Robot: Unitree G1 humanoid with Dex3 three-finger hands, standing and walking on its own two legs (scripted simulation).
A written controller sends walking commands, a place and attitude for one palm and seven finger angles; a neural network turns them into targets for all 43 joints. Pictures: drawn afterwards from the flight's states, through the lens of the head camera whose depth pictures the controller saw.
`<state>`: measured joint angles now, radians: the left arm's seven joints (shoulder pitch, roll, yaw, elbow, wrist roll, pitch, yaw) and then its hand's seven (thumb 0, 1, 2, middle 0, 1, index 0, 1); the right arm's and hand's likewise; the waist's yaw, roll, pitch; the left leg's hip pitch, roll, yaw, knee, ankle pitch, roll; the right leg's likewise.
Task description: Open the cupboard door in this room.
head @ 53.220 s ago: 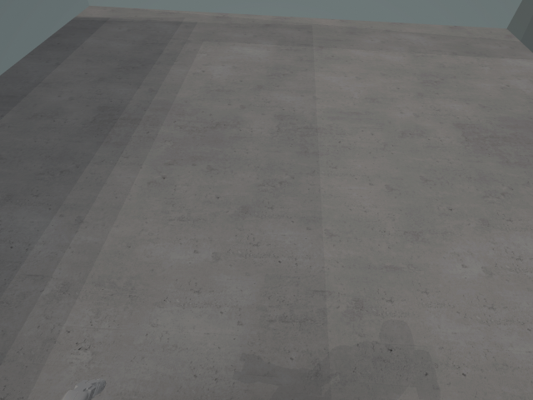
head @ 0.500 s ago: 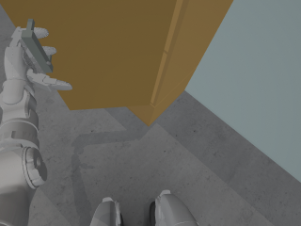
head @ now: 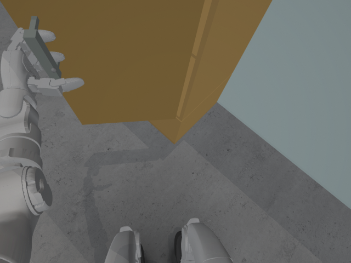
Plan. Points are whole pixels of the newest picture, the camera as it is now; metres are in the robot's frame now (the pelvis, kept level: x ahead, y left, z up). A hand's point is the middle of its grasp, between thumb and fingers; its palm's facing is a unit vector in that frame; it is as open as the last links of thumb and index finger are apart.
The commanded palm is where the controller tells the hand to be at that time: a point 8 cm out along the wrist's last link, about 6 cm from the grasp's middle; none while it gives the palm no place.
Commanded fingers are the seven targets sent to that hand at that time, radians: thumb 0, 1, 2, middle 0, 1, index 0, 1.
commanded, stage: close the thumb around the handle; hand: left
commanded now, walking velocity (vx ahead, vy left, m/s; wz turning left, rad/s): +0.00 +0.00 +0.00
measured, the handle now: (45, 50) +0.57 +0.24 +0.06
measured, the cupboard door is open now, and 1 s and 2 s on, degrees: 50 66 98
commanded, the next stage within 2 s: pull the door open along its arc in 0.42 s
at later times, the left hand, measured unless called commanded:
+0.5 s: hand (54, 69) +0.52 +0.22 +0.06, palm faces +0.06 -1.00 -0.01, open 5.7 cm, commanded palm +0.49 +0.25 +0.06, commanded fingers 0.00 0.90 0.90 -0.40 -1.35 -0.40 -1.35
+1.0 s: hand (63, 106) +0.43 +0.19 +0.06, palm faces +0.04 -1.00 +0.01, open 6.0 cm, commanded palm +0.37 +0.25 +0.06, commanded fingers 0.00 0.90 0.90 -0.40 -1.35 -0.40 -1.35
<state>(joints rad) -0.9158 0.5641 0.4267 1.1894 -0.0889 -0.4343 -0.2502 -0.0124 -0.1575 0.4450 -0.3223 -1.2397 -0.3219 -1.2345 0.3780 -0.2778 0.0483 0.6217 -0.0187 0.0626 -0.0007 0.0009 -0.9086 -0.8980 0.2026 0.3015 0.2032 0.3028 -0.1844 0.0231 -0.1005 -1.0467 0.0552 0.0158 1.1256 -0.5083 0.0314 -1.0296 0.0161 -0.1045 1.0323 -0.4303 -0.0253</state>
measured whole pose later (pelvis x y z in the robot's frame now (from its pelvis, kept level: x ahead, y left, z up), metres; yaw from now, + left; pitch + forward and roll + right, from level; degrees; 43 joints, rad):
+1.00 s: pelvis +0.02 +0.01 +0.02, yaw -1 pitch +21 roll -3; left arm -0.36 0.29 0.30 0.63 -0.20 -0.42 -0.17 0.00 0.71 0.73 -0.35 -1.34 -0.35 -1.33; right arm 0.36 -0.24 0.01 0.55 0.01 0.07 0.04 0.00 -0.91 -0.90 0.20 0.30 0.20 0.30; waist -0.11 0.02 -0.14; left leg -0.86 0.05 0.07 1.00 -0.50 0.04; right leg -0.87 0.02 -0.05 0.93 -0.42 -0.01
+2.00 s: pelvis +0.01 -0.06 +0.02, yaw +5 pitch +14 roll +2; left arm 0.04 -0.09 -0.15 0.27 0.09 -0.36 0.57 0.00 0.36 0.66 -0.36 -1.30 -0.37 -1.29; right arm 0.17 -0.18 0.00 0.61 -0.08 -0.04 0.00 0.01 -0.91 -0.90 0.20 0.30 0.20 0.30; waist -0.01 0.02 -0.14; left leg -0.77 0.02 -0.02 1.00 -0.47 -0.04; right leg -0.79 -0.01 -0.14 1.02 -0.49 -0.09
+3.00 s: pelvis -0.01 -0.01 +0.01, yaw +3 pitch +13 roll +0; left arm 0.13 0.02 -0.22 0.13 -0.02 -0.37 0.12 -0.01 -0.50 0.30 -0.17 -0.32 -0.17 -0.33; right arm 0.24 -0.22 0.02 0.49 -0.02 -0.06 0.01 0.01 -0.91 -0.90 0.20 0.30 0.20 0.30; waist 0.00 0.03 -0.12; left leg -0.80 0.00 0.02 1.07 -0.49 0.02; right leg -0.82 -0.03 -0.09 1.06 -0.47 -0.04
